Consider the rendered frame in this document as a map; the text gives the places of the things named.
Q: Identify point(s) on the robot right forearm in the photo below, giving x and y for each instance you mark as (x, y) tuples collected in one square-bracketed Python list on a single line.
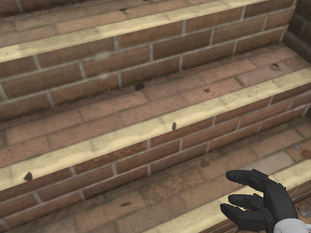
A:
[(290, 225)]

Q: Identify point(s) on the robot right hand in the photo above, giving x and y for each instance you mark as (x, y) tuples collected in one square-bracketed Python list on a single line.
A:
[(262, 213)]

